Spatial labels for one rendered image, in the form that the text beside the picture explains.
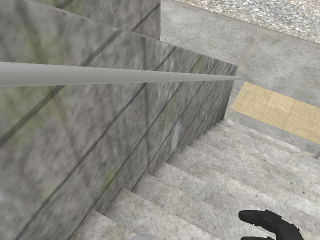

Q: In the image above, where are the stairs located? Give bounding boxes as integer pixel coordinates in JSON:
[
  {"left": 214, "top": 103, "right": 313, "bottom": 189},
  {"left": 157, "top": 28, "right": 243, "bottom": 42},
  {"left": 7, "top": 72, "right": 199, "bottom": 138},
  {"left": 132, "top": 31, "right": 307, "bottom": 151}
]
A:
[{"left": 69, "top": 118, "right": 320, "bottom": 240}]

